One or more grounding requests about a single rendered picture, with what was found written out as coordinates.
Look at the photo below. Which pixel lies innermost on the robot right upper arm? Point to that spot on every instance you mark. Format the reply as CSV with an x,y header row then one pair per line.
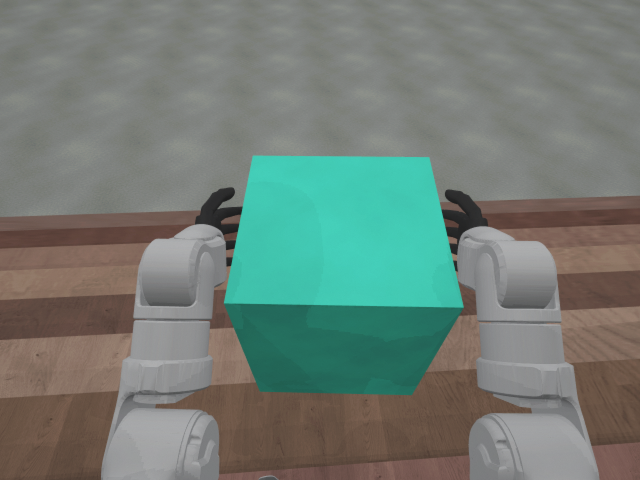
x,y
528,446

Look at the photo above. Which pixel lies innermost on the robot right forearm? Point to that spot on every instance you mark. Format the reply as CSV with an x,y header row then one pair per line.
x,y
522,357

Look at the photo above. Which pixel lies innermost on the robot left upper arm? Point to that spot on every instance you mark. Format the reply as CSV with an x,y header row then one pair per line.
x,y
164,444

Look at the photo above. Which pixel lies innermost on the left robot hand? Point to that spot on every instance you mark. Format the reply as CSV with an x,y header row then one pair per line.
x,y
211,215

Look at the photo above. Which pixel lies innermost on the robot left forearm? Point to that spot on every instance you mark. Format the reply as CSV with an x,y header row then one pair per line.
x,y
169,352

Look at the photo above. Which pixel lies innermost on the right robot hand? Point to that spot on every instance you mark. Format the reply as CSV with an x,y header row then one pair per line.
x,y
472,218

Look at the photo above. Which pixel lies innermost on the carton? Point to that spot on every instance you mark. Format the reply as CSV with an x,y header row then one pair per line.
x,y
342,278

